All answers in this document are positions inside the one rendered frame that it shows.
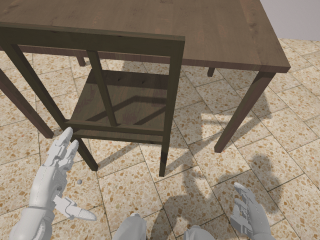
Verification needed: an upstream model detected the robot right hand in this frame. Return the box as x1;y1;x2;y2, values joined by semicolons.
230;182;272;239

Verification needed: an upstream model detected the robot left thigh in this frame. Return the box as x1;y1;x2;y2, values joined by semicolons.
112;216;147;240

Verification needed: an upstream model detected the robot right shin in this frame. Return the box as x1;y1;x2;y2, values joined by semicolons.
191;225;201;229

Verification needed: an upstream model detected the chair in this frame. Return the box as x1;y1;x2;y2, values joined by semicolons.
0;21;186;177

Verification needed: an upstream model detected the robot left hand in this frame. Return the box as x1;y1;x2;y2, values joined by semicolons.
28;127;97;221

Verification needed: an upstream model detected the table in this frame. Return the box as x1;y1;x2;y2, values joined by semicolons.
0;0;291;153

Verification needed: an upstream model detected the robot left forearm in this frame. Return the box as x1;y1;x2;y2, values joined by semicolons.
8;206;55;240

